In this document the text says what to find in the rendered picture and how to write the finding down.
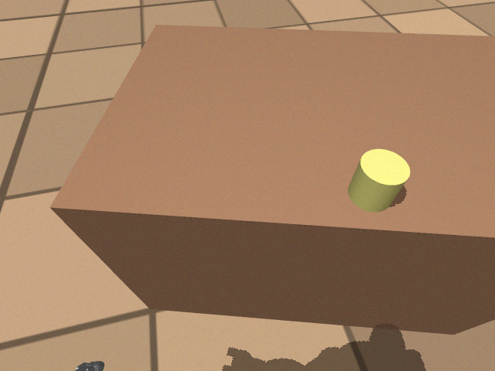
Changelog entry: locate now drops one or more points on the can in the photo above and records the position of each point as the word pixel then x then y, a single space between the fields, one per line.
pixel 379 177

